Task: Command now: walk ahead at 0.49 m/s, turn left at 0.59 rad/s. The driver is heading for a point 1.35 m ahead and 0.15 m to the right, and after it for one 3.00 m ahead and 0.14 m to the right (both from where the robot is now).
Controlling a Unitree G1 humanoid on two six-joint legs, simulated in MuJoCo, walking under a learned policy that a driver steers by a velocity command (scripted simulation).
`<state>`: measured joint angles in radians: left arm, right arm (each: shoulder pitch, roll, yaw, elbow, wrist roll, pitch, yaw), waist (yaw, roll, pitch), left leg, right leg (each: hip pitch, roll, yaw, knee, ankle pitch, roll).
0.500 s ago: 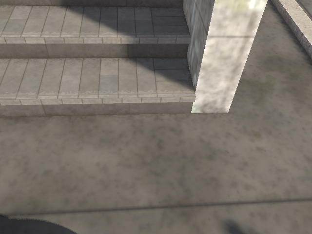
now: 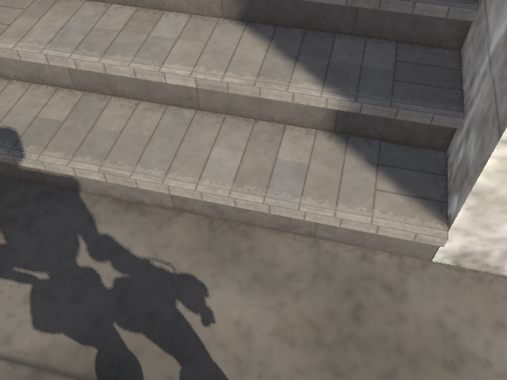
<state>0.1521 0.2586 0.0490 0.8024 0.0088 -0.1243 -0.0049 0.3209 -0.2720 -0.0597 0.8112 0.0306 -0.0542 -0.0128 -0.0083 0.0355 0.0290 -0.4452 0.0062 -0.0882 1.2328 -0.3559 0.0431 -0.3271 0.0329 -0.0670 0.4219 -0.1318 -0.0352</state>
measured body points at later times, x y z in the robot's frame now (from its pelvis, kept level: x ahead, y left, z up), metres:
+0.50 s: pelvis +0.26 +0.08 +0.00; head +0.29 +0.10 +0.45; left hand +0.28 +0.35 -0.15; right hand +0.41 -0.16 -0.10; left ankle +0.30 +0.18 -0.74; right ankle +0.18 -0.07 -0.65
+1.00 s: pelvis +0.51 +0.02 +0.00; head +0.54 -0.01 +0.44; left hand +0.69 +0.26 -0.11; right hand +0.52 -0.25 -0.14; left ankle +0.43 +0.19 -0.65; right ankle +0.54 -0.04 -0.74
